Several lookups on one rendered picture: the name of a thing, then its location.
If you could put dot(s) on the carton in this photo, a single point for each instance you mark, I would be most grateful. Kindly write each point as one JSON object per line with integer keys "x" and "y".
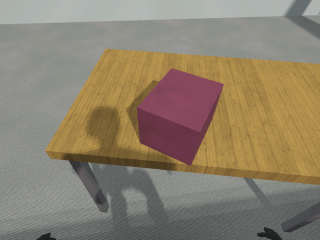
{"x": 175, "y": 116}

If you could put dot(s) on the robot right hand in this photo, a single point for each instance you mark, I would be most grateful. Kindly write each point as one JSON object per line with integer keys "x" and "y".
{"x": 270, "y": 234}

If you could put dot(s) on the table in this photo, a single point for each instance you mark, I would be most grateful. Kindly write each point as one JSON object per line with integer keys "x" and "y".
{"x": 266, "y": 124}

